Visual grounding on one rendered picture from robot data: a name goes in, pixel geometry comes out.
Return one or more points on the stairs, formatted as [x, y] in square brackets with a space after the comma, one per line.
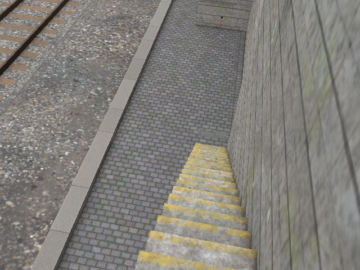
[202, 226]

